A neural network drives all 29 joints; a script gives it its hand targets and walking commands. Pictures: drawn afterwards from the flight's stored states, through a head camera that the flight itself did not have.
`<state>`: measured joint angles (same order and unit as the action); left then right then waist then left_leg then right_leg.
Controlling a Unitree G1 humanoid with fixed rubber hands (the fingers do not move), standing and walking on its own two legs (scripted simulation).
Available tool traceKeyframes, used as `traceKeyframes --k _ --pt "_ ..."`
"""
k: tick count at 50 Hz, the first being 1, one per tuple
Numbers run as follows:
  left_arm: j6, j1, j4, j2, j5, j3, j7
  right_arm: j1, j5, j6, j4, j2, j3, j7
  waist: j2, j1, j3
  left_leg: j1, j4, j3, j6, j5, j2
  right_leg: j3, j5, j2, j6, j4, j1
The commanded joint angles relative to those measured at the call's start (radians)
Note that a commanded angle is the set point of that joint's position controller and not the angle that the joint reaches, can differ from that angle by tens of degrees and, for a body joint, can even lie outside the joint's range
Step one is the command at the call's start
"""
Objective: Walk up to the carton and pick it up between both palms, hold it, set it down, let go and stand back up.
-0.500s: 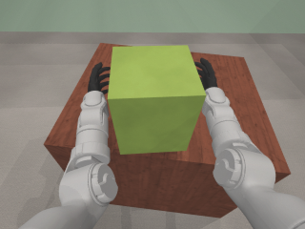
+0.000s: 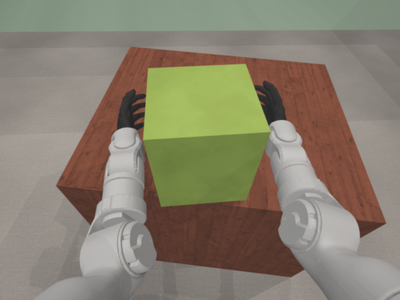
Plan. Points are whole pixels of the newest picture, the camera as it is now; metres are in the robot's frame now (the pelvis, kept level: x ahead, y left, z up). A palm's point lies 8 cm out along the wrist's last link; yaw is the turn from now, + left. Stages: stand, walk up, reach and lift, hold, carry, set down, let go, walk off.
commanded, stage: set down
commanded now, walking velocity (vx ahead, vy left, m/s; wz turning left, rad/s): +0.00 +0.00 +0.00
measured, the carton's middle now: (201, 139) +0.43 +0.06 +0.05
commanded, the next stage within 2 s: none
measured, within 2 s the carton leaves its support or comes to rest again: rests again in 0.34 s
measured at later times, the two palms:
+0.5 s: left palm (127, 133) +0.39 +0.21 +0.09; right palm (270, 124) +0.44 -0.09 +0.11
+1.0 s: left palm (129, 134) +0.39 +0.20 +0.09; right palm (272, 128) +0.44 -0.10 +0.10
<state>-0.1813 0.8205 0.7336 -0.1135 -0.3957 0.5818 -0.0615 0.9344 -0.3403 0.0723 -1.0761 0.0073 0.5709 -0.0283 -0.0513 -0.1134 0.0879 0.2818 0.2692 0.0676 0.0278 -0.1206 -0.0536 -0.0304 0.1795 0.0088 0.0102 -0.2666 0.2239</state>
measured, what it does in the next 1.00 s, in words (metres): stands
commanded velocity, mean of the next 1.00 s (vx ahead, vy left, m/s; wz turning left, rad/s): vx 0.00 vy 0.00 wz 0.00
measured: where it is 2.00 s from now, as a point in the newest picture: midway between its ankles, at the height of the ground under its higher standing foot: outside the picture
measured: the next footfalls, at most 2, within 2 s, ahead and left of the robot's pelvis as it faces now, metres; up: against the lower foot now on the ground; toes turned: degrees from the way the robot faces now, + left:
none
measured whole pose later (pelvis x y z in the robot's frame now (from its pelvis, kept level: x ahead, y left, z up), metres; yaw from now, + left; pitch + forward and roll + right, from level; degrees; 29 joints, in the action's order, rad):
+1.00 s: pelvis +0.00 +0.00 +0.00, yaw +0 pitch +7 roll +0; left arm -0.11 0.80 0.69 -0.15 -0.47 0.65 -0.02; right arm 0.87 -0.44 0.12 -0.98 -0.05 0.65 -0.06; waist -0.07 -0.11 0.04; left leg 0.26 0.25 0.11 0.02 -0.12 -0.05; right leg -0.04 0.19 -0.01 0.01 -0.28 0.22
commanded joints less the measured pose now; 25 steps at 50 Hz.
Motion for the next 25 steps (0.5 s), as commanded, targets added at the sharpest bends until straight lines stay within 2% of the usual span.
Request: traceKeyframes --k 1,3,6,8,10,12,19,22,25 --pt "0.068 0.631 -0.061 -0.372 0.019 -0.233 0.065 0.588 -0.03 0.067 0.047 -0.496 -0.198 -0.133 -0.004 -0.009 0.527 -0.236 0.053 0.088 -0.03 0.377 0.046 -0.055 -0.426 0.002 -0.081 -0.057 -0.213" --pt "0.075 0.614 -0.036 -0.357 0.005 -0.204 0.069 0.579 -0.038 0.066 0.043 -0.5 -0.195 -0.132 -0.02 -0.019 0.503 -0.215 0.04 0.094 -0.041 0.344 0.048 -0.049 -0.416 -0.001 -0.084 -0.057 -0.231" --pt "0.072 0.599 -0.026 -0.348 -0.016 -0.181 0.073 0.559 -0.05 0.055 0.033 -0.498 -0.186 -0.136 -0.014 -0.026 0.455 -0.197 0.025 0.098 -0.046 0.314 0.048 -0.045 -0.383 -0.004 -0.082 -0.053 -0.244" --pt "0.064 0.589 -0.031 -0.353 -0.017 -0.188 0.073 0.548 -0.047 0.052 0.039 -0.493 -0.177 -0.139 -0.004 -0.019 0.446 -0.215 0.027 0.097 -0.043 0.32 0.046 -0.048 -0.354 -0.002 -0.077 -0.043 -0.224" --pt "0.059 0.574 -0.034 -0.361 -0.018 -0.188 0.069 0.554 -0.045 0.058 0.048 -0.484 -0.173 -0.141 -0.001 -0.025 0.454 -0.249 0.041 0.094 -0.037 0.366 0.041 -0.058 -0.347 0.007 -0.073 -0.042 -0.183" --pt "0.065 0.587 -0.048 -0.363 -0.016 -0.19 0.067 0.549 -0.052 0.062 0.042 -0.481 -0.161 -0.144 -0.001 -0.017 0.469 -0.279 0.049 0.095 -0.036 0.388 0.038 -0.063 -0.319 0.01 -0.069 -0.03 -0.152" --pt "0.076 0.555 -0.085 -0.407 -0.018 -0.242 0.041 0.509 -0.071 0.085 0.027 -0.454 -0.117 -0.154 0.056 0.004 0.513 -0.427 0.106 0.082 -0.004 0.537 0.016 -0.088 -0.192 0.035 -0.035 0.01 0.004" --pt "0.07 0.513 -0.088 -0.408 -0.035 -0.237 0.038 0.487 -0.067 0.089 0.02 -0.448 -0.124 -0.158 0.07 -0.006 0.492 -0.416 0.12 0.081 -0.006 0.577 0.018 -0.087 -0.206 0.031 -0.035 0.005 0.01" --pt "0.074 0.508 -0.088 -0.405 -0.033 -0.24 0.041 0.489 -0.072 0.095 0.028 -0.452 -0.124 -0.156 0.055 0.001 0.483 -0.388 0.113 0.085 -0.014 0.532 0.024 -0.082 -0.205 0.026 -0.04 0.004 -0.009"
